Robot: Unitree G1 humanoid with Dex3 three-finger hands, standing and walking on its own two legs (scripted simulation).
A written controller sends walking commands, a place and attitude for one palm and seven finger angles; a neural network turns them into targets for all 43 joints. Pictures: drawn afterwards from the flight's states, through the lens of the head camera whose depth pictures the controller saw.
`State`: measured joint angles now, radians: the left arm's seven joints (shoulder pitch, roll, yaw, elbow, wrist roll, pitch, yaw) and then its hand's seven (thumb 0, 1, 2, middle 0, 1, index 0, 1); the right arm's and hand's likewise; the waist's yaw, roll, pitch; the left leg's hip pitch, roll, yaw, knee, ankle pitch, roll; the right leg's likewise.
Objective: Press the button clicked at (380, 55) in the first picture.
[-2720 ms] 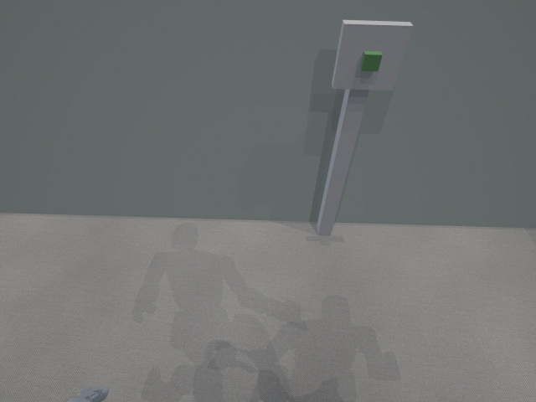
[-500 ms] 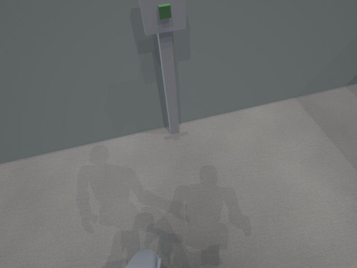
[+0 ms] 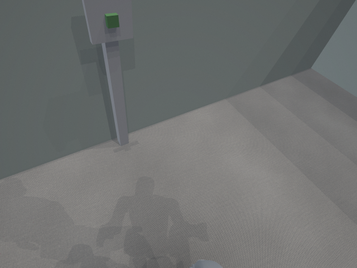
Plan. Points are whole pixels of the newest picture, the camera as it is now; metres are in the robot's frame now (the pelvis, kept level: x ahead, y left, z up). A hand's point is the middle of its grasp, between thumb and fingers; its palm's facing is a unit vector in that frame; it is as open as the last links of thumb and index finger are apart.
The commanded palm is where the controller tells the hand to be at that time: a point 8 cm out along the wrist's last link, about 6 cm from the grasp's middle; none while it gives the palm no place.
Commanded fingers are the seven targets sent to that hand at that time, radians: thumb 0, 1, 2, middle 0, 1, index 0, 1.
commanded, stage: walk to a spot facing it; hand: left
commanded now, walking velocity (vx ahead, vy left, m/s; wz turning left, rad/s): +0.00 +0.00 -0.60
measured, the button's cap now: (111, 20) +0.93 +0.36 +0.09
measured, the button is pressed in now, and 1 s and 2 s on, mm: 0 0 0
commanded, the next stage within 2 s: turn to face it in 1.42 s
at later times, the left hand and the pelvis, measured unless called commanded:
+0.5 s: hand (145, 249) +0.19 +0.09 -0.15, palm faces -0.31 -0.92 -0.23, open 7.3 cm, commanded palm none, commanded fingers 0.00 0.90 0.90 -0.20 -0.30 -0.20 -0.30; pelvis +0.03 -0.06 -0.01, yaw -19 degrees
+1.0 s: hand (150, 209) +0.31 +0.10 -0.20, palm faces -0.44 -0.89 -0.14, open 7.4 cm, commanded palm none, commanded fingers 0.00 0.90 0.90 -0.20 -0.30 -0.20 -0.30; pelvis +0.25 -0.08 -0.01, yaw -33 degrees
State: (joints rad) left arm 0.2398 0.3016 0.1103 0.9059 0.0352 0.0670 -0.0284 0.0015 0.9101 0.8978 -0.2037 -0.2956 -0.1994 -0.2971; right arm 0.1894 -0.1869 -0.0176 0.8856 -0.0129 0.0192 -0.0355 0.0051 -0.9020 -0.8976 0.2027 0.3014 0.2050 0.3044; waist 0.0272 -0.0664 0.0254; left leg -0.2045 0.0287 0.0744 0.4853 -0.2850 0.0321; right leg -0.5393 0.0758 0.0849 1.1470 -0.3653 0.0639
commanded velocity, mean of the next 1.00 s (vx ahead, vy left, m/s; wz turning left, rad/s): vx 0.29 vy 0.00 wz -0.48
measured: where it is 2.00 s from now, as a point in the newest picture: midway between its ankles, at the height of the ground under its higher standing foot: (212, 231)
